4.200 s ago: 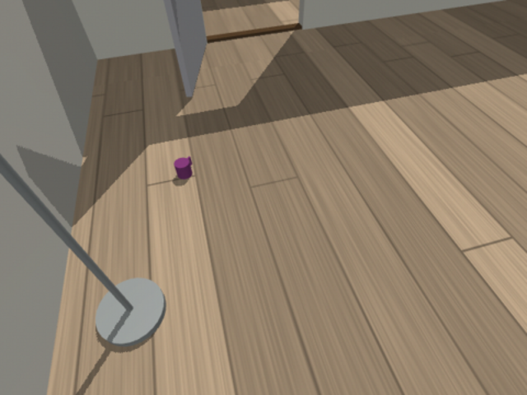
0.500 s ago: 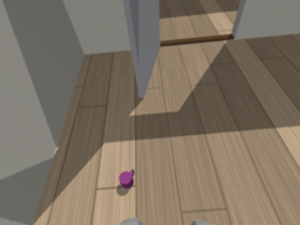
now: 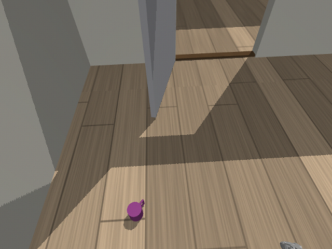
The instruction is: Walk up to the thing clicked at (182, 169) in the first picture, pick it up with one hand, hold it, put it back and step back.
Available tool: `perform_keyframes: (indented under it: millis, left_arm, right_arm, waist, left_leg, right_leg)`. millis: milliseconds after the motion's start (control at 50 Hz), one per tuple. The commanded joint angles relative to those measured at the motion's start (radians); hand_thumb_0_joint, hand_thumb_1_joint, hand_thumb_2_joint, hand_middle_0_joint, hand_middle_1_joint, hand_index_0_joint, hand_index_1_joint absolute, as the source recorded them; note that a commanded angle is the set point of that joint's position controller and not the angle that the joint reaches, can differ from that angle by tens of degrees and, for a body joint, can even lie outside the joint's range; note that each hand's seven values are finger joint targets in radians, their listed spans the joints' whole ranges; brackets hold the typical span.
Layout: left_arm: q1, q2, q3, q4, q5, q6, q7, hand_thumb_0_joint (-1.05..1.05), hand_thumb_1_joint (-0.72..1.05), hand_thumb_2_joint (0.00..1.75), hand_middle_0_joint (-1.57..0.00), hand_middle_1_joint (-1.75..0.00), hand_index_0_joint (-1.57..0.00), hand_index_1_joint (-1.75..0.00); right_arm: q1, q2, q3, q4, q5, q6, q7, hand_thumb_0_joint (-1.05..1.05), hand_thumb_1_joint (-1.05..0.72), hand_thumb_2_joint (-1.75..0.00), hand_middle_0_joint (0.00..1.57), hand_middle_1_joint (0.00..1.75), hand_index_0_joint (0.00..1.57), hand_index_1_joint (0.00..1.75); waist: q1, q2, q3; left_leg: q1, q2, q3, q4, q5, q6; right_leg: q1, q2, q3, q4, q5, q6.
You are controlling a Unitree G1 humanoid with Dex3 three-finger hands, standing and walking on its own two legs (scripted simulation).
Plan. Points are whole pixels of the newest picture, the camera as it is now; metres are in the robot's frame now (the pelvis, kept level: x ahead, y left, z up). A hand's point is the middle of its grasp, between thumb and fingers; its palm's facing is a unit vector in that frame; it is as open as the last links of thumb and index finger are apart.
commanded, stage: walk up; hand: left
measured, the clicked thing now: (137, 209) +0.45 +0.22 -0.73
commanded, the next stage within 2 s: stand in 0.90 s
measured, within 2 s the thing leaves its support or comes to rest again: neither
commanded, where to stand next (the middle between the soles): +0.04 -0.01 m, yaw +0 degrees
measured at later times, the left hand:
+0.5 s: hand out of the picture +0.09 +0.25 -0.15, palm faces -0.03 -0.94 -0.34, open 7.4 cm
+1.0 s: hand out of the picture +0.10 +0.24 -0.15, palm faces -0.02 -0.94 -0.33, open 7.4 cm
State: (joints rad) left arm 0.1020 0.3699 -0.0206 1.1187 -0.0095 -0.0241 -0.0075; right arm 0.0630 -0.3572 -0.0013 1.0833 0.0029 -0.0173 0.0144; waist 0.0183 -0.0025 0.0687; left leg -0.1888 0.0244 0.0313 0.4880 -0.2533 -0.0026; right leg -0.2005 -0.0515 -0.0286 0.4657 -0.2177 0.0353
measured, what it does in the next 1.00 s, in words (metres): stands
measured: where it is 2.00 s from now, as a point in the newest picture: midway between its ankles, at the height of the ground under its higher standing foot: outside the picture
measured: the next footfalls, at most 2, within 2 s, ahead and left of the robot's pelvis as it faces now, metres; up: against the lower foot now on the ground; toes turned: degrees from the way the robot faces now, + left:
none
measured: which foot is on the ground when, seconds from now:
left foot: down 0.00-1.00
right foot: down 0.00-1.00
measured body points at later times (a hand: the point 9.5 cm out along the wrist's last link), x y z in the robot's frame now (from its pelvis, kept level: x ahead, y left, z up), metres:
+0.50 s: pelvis +0.01 +0.00 +0.01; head +0.02 -0.01 +0.46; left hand +0.09 +0.30 -0.12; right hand +0.08 -0.31 -0.13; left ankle +0.01 +0.12 -0.74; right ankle +0.02 -0.14 -0.74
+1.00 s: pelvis +0.01 -0.01 +0.01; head +0.02 -0.01 +0.46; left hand +0.10 +0.29 -0.12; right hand +0.09 -0.31 -0.12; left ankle +0.01 +0.12 -0.74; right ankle +0.02 -0.14 -0.74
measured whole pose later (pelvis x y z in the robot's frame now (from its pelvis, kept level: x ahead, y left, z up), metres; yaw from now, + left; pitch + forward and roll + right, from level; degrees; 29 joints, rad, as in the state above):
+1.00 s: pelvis +0.01 -0.01 +0.01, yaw +0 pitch -2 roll +0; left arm 0.07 0.34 0.00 1.16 0.01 -0.01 -0.01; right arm 0.08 -0.35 -0.01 1.15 -0.01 -0.01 0.01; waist -0.01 0.00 0.05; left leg -0.10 0.03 0.03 0.32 -0.18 -0.02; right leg -0.11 -0.04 -0.04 0.32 -0.16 0.03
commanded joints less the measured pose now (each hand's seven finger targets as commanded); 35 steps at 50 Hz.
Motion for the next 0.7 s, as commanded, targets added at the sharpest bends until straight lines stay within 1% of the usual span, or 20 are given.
perform_keyframes:
  millis: [0, 20, 40, 100, 120, 140, 200, 240, 320, 360, 420, 440, 540, 560, 600, 680]
  left_arm:
    - [-0.061, 0.205, 0.044, -0.028, 0.002, -0.02, 0.017, 0.0, 0.9, 0.9, -0.2, -0.3, -0.2, -0.3]
    - [-0.075, 0.202, 0.043, -0.025, 0.003, -0.018, 0.016, 0.0, 0.9, 0.9, -0.2, -0.3, -0.2, -0.3]
    - [-0.07, 0.198, 0.043, -0.018, 0.003, -0.018, 0.016, 0.0, 0.9, 0.9, -0.2, -0.3, -0.2, -0.3]
    - [-0.077, 0.197, 0.045, -0.008, 0.006, -0.02, 0.014, 0.0, 0.9, 0.9, -0.2, -0.3, -0.2, -0.3]
    - [-0.085, 0.198, 0.046, -0.009, 0.009, -0.02, 0.014, 0.0, 0.9, 0.9, -0.2, -0.3, -0.2, -0.3]
    - [-0.085, 0.198, 0.046, -0.003, 0.008, -0.02, 0.014, 0.0, 0.9, 0.9, -0.2, -0.3, -0.2, -0.3]
    - [-0.092, 0.199, 0.05, -0.004, 0.01, -0.018, 0.014, 0.0, 0.9, 0.9, -0.2, -0.3, -0.2, -0.3]
    - [-0.096, 0.196, 0.051, -0.002, 0.012, -0.017, 0.013, 0.0, 0.9, 0.9, -0.2, -0.3, -0.2, -0.3]
    - [-0.098, 0.195, 0.053, -0.004, 0.016, -0.014, 0.012, 0.0, 0.9, 0.9, -0.2, -0.3, -0.2, -0.3]
    - [-0.098, 0.195, 0.057, -0.003, 0.017, -0.015, 0.012, 0.0, 0.9, 0.9, -0.2, -0.3, -0.2, -0.3]
    - [-0.096, 0.194, 0.059, -0.003, 0.015, -0.014, 0.012, 0.0, 0.9, 0.9, -0.2, -0.3, -0.2, -0.3]
    - [-0.096, 0.193, 0.06, 0.0, 0.015, -0.013, 0.013, 0.0, 0.9, 0.9, -0.2, -0.3, -0.2, -0.3]
    - [-0.086, 0.19, 0.062, -0.001, 0.016, -0.012, 0.015, 0.0, 0.9, 0.9, -0.2, -0.3, -0.2, -0.3]
    - [-0.095, 0.189, 0.063, -0.004, 0.018, -0.012, 0.015, 0.0, 0.9, 0.9, -0.2, -0.3, -0.2, -0.3]
    - [-0.091, 0.187, 0.061, -0.006, 0.015, -0.01, 0.015, 0.0, 0.9, 0.9, -0.2, -0.3, -0.2, -0.3]
    - [-0.086, 0.188, 0.063, -0.004, 0.016, -0.011, 0.015, 0.0, 0.9, 0.9, -0.2, -0.3, -0.2, -0.3]
  right_arm:
    - [-0.047, -0.222, -0.046, -0.025, 0.005, -0.01, -0.015, 0.0, -0.9, -0.9, 0.2, 0.3, 0.2, 0.3]
    - [-0.048, -0.219, -0.046, -0.018, 0.003, -0.009, -0.015, 0.0, -0.9, -0.9, 0.2, 0.3, 0.2, 0.3]
    - [-0.059, -0.22, -0.045, -0.014, 0.002, -0.009, -0.013, 0.0, -0.9, -0.9, 0.2, 0.3, 0.2, 0.3]
    - [-0.067, -0.217, -0.044, -0.001, 0.001, -0.01, -0.012, 0.0, -0.9, -0.9, 0.2, 0.3, 0.2, 0.3]
    - [-0.064, -0.222, -0.045, 0.002, -0.001, -0.01, -0.012, 0.0, -0.9, -0.9, 0.2, 0.3, 0.2, 0.3]
    - [-0.07, -0.214, -0.042, 0.005, 0.001, -0.011, -0.011, 0.0, -0.9, -0.9, 0.2, 0.3, 0.2, 0.3]
    - [-0.069, -0.215, -0.043, 0.012, -0.002, -0.01, -0.011, 0.0, -0.9, -0.9, 0.2, 0.3, 0.2, 0.3]
    - [-0.069, -0.212, -0.043, 0.015, -0.003, -0.01, -0.011, 0.0, -0.9, -0.9, 0.2, 0.3, 0.2, 0.3]
    - [-0.064, -0.216, -0.042, 0.022, -0.008, -0.011, -0.011, 0.0, -0.9, -0.9, 0.2, 0.3, 0.2, 0.3]
    - [-0.049, -0.216, -0.043, 0.027, -0.008, -0.014, -0.012, 0.0, -0.9, -0.9, 0.2, 0.3, 0.2, 0.3]
    - [-0.038, -0.213, -0.043, 0.028, -0.008, -0.016, -0.014, 0.0, -0.9, -0.9, 0.2, 0.3, 0.2, 0.3]
    - [-0.037, -0.213, -0.044, 0.027, -0.006, -0.015, -0.014, 0.0, -0.9, -0.9, 0.2, 0.3, 0.2, 0.3]
    - [-0.028, -0.209, -0.043, 0.025, -0.005, -0.011, -0.016, 0.0, -0.9, -0.9, 0.2, 0.3, 0.2, 0.3]
    - [-0.02, -0.209, -0.043, 0.026, -0.006, -0.01, -0.016, 0.0, -0.9, -0.9, 0.2, 0.3, 0.2, 0.3]
    - [-0.024, -0.209, -0.041, 0.025, -0.008, -0.009, -0.016, 0.0, -0.9, -0.9, 0.2, 0.3, 0.2, 0.3]
    - [-0.017, -0.207, -0.043, 0.025, -0.006, -0.007, -0.016, 0.0, -0.9, -0.9, 0.2, 0.3, 0.2, 0.3]
  waist:
    - [-0.01, 0.009, -0.112]
    - [-0.013, 0.005, -0.1]
    - [-0.009, 0.013, -0.096]
    - [-0.01, 0.007, -0.119]
    - [-0.013, 0.003, -0.13]
    - [-0.009, 0.004, -0.118]
    - [-0.011, 0.0, -0.111]
    - [-0.013, 0.001, -0.1]
    - [-0.012, 0.006, -0.098]
    - [-0.014, 0.0, -0.123]
    - [-0.013, -0.001, -0.125]
    - [-0.015, -0.001, -0.122]
    - [-0.016, -0.005, -0.123]
    - [-0.02, -0.01, -0.117]
    - [-0.017, -0.001, -0.091]
    - [-0.019, -0.002, -0.1]
  left_leg:
    - [0.05, 0.113, -0.098, -0.138, 0.212, 0.044]
    - [0.043, 0.11, -0.1, -0.161, 0.184, 0.04]
    - [0.053, 0.113, -0.101, -0.17, 0.172, 0.038]
    - [0.074, 0.112, -0.098, -0.184, 0.191, 0.034]
    - [0.077, 0.11, -0.093, -0.189, 0.198, 0.033]
    - [0.076, 0.108, -0.094, -0.195, 0.2, 0.029]
    - [0.083, 0.108, -0.089, -0.21, 0.177, 0.026]
    - [0.071, 0.104, -0.091, -0.221, 0.143, 0.024]
    - [0.057, 0.104, -0.096, -0.24, 0.102, 0.023]
    - [0.068, 0.105, -0.094, -0.236, 0.14, 0.024]
    - [0.074, 0.104, -0.091, -0.234, 0.177, 0.023]
    - [0.08, 0.104, -0.091, -0.231, 0.187, 0.023]
    - [0.095, 0.105, -0.087, -0.213, 0.195, 0.027]
    - [0.081, 0.102, -0.087, -0.214, 0.187, 0.026]
    - [0.076, 0.099, -0.088, -0.219, 0.165, 0.024]
    - [0.09, 0.102, -0.09, -0.216, 0.171, 0.024]
  right_leg:
    - [0.051, -0.084, 0.082, -0.102, 0.212, -0.049]
    - [0.052, -0.084, 0.087, -0.114, 0.181, -0.048]
    - [0.05, -0.082, 0.085, -0.127, 0.165, -0.047]
    - [0.081, -0.087, 0.086, -0.149, 0.172, -0.045]
    - [0.098, -0.091, 0.086, -0.155, 0.194, -0.044]
    - [0.092, -0.089, 0.085, -0.159, 0.191, -0.04]
    - [0.089, -0.091, 0.086, -0.173, 0.168, -0.041]
    - [0.087, -0.088, 0.086, -0.183, 0.141, -0.039]
    - [0.096, -0.087, 0.083, -0.19, 0.123, -0.039]
    - [0.121, -0.09, 0.083, -0.181, 0.159, -0.04]
    - [0.127, -0.092, 0.082, -0.175, 0.185, -0.038]
    - [0.122, -0.089, 0.077, -0.172, 0.18, -0.039]
    - [0.111, -0.088, 0.074, -0.184, 0.174, -0.039]
    - [0.113, -0.089, 0.076, -0.186, 0.173, -0.039]
    - [0.09, -0.087, 0.08, -0.19, 0.159, -0.038]
    - [0.096, -0.086, 0.08, -0.19, 0.16, -0.041]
